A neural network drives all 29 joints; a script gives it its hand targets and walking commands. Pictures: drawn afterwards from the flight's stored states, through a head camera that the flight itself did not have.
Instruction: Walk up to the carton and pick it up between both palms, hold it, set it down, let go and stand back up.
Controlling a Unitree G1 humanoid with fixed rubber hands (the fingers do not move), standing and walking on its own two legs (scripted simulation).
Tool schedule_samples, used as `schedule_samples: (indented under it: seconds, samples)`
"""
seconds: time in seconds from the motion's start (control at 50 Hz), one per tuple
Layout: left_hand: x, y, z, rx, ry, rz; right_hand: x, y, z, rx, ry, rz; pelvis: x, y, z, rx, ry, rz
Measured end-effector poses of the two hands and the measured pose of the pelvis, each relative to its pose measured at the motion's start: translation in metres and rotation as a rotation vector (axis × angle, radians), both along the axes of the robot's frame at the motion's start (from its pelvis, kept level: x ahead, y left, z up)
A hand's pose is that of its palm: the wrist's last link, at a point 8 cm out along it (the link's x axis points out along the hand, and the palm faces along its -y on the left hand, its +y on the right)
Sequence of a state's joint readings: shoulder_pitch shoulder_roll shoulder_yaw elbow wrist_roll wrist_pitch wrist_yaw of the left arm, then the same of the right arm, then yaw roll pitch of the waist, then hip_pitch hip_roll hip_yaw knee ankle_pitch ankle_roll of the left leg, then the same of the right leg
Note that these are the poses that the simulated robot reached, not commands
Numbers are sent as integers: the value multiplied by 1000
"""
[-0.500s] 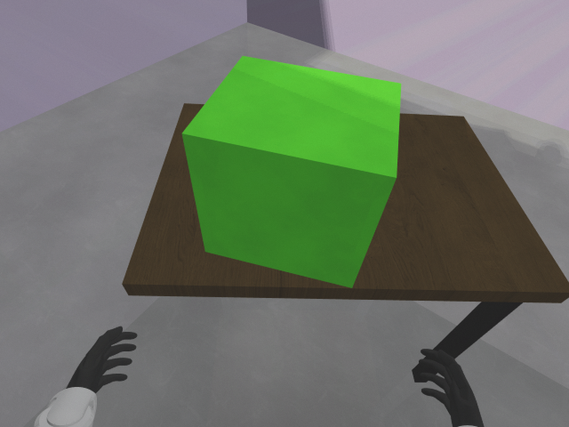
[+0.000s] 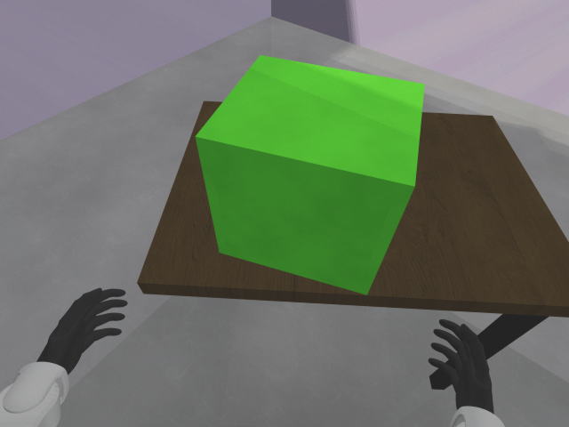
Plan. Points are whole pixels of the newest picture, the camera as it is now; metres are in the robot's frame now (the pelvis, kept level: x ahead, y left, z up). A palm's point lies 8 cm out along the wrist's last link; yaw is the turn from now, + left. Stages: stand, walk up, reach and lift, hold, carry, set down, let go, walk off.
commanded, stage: reach and lift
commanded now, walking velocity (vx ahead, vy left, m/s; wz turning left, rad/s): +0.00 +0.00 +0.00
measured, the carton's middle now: (313, 175) +0.52 +0.00 +0.05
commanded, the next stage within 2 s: none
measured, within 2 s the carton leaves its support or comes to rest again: neither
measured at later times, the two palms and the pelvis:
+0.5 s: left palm (67, 319) +0.22 +0.30 +0.06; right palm (461, 359) +0.21 -0.18 +0.05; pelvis +0.00 +0.00 +0.00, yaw +0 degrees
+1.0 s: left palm (107, 237) +0.31 +0.27 +0.10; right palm (464, 299) +0.27 -0.19 +0.09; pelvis +0.01 +0.00 +0.00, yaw +0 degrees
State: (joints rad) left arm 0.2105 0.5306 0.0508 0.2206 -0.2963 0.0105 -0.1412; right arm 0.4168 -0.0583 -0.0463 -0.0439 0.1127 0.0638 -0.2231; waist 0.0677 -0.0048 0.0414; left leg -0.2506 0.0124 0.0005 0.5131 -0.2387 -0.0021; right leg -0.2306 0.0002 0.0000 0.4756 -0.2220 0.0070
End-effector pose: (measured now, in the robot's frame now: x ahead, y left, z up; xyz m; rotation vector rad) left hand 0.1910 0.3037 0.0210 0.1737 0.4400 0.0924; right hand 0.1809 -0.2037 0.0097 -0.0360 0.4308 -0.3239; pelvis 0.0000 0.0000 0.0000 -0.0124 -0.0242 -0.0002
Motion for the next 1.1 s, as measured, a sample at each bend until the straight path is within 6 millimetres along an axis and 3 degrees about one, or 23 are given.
schedule_samples:
  seconds: [0.22, 0.44, 0.6, 0.76, 1.1]
  samples:
    - [11, -8, 21, -27, -95, -51, 9, 11, 25, 42, -86, -8, 2, 2, 0, -1, 3, 1]
    - [17, -5, 30, -46, -105, -52, 18, 16, 31, 61, -46, 9, 3, 2, 0, -1, 5, 1]
    - [50, -11, 46, -54, -127, -75, 48, 22, 46, 79, -92, 35, 7, 2, 0, -1, 10, 1]
    - [86, -23, 61, -63, -132, -114, 62, 16, 54, 72, -103, 36, 12, 2, 1, -1, 19, 1]
    - [137, -46, 98, -80, -173, -191, 104, 15, 88, 65, -197, 73, 14, 2, 2, 0, 26, 1]
